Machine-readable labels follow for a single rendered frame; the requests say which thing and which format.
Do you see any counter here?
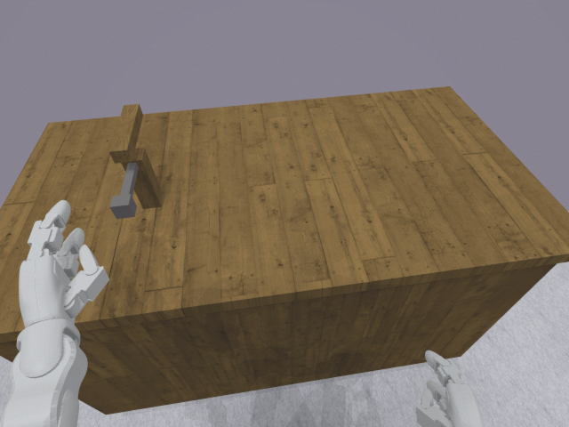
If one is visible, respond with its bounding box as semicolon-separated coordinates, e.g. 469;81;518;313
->
0;86;569;415

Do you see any tap lever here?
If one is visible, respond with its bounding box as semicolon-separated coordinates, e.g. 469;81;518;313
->
110;162;139;219

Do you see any robot right hand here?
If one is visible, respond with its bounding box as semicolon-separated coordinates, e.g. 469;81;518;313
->
416;350;485;427

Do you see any left robot forearm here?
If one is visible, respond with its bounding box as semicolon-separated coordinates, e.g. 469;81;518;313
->
0;318;88;427

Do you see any robot left hand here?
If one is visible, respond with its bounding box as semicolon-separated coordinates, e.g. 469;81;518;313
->
19;200;109;328

